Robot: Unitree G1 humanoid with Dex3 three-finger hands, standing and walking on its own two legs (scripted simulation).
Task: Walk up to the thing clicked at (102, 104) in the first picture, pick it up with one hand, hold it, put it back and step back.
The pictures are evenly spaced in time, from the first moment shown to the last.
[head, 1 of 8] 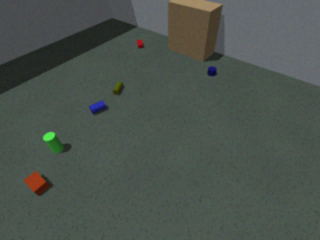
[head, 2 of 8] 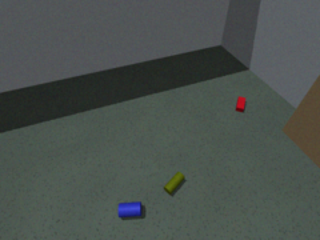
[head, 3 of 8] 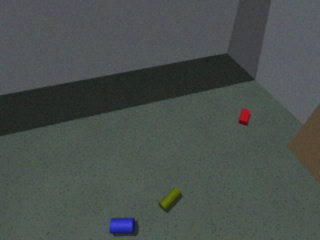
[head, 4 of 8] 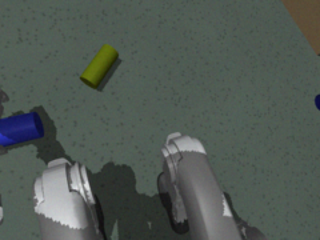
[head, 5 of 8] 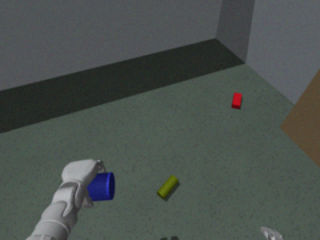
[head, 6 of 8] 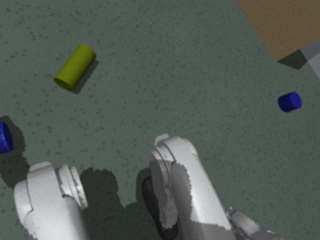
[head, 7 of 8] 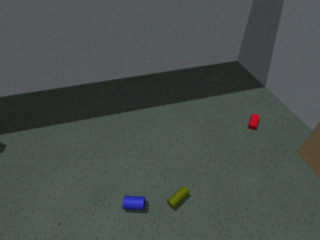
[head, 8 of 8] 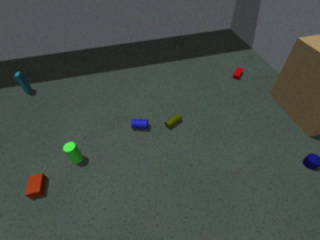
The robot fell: no
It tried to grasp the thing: yes
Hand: left
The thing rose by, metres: 0.67
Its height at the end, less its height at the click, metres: +0.00
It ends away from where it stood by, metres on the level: 0.10
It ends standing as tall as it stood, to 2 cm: yes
